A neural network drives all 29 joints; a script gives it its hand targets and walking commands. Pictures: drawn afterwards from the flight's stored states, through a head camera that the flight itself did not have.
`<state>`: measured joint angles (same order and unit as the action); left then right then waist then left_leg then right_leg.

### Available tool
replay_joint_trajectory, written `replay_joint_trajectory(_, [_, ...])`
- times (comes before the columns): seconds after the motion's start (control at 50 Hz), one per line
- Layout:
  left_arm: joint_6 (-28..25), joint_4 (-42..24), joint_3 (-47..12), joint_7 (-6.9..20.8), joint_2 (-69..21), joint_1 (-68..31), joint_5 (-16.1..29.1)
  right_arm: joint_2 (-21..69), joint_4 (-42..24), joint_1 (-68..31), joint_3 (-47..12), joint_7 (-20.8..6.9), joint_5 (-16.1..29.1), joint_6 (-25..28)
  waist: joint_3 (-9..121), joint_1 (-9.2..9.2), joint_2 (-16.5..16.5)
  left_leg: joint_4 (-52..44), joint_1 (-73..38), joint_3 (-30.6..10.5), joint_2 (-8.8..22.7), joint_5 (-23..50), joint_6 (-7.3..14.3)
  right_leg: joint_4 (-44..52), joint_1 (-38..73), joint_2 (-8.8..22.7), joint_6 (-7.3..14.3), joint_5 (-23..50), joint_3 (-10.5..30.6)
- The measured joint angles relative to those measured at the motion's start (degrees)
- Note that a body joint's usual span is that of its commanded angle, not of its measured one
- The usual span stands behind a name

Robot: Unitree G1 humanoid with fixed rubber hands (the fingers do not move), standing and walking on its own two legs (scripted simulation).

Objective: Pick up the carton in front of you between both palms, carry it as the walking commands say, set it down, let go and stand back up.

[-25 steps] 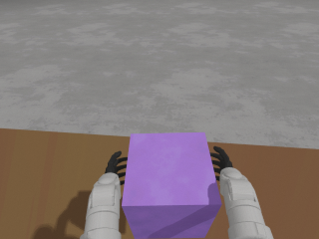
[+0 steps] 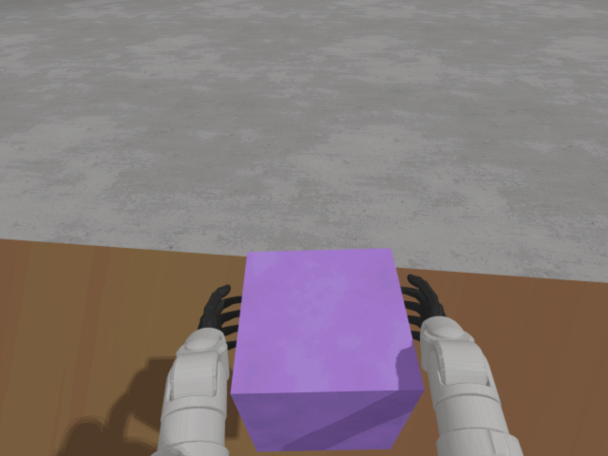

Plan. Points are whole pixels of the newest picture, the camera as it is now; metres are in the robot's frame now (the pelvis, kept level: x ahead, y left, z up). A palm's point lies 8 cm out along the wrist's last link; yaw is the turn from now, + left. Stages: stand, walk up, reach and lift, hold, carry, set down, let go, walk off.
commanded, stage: reach and lift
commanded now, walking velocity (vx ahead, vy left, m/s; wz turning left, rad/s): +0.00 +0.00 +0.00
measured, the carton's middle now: (321, 353) +0.30 +0.00 -0.04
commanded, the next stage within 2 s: hold in 0.30 s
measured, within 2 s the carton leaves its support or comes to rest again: neither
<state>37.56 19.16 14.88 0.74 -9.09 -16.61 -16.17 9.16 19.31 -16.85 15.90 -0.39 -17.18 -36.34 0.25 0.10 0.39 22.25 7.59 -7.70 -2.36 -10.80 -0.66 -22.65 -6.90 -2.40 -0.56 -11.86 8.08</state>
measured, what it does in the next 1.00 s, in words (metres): stands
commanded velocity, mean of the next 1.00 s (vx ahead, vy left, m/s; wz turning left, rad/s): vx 0.00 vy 0.00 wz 0.00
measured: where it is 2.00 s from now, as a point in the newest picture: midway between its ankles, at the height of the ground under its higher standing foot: outside the picture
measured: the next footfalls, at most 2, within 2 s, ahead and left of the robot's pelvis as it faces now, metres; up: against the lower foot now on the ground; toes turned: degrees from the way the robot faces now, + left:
right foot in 1.94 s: +0.34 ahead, -0.13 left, +0.00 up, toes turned -12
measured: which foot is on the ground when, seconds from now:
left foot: down 0.00-1.00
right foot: down 0.00-1.00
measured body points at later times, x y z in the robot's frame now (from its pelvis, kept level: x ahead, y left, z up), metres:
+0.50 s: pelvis +0.00 +0.00 +0.00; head -0.05 +0.00 +0.45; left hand +0.30 +0.15 +0.04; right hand +0.30 -0.16 +0.05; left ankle +0.02 +0.13 -0.74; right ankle +0.01 -0.13 -0.74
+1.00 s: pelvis -0.01 +0.00 +0.00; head -0.06 +0.00 +0.45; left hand +0.29 +0.15 +0.04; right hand +0.29 -0.15 +0.05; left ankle +0.02 +0.13 -0.74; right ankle +0.01 -0.13 -0.74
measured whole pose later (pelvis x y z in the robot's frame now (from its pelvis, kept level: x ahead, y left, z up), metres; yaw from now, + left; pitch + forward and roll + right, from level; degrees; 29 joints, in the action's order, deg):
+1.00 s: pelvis -0.01 +0.00 +0.00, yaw +0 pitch -8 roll +0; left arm 43.8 15.4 14.2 0.9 -9.3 -17.4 -16.4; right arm 9.3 15.4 -17.4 15.7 -0.9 -17.3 -42.6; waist -0.7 -0.2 0.1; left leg 21.3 3.7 -7.1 -2.4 -10.0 -0.4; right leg -21.4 -3.0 -2.1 -0.7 -10.9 8.0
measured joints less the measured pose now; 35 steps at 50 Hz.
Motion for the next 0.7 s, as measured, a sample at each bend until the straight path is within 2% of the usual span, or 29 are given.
replay_joint_trajectory(0.3, [2.95,-2.89,-1.82,-0.14,0.29,1.21,0.15,-0.32,-2.34,1.27,-1.31,0.07,1.0,-2.5,0.36,-0.04,0.03,-1.75,-2.46,0.1,0.33,0.23,-0.13,1.58,2.32,-0.07,0.3,0.27,-0.02])
replay_joint_trajectory(0.48, [5.91,-6.81,-3.7,-0.33,0.74,3.2,1.66,-0.78,-7.13,3.31,-3.97,0.74,2.03,-6.35,0.48,-0.13,-0.26,-2.92,-4.38,-0.16,0.34,0.81,-0.03,3.24,4.57,0.11,0.24,0.97,-0.3])
replay_joint_trajectory(0.7, [6.97,-5.11,-1.92,0.26,0.21,0.81,0.3,-0.21,-5.32,0.77,-1.75,-0.09,0.66,-7.35,-0.43,-0.58,-0.57,-1.64,-4.77,0.17,0.04,0.72,0.23,2.17,5.02,0.28,-0.08,0.93,-0.19])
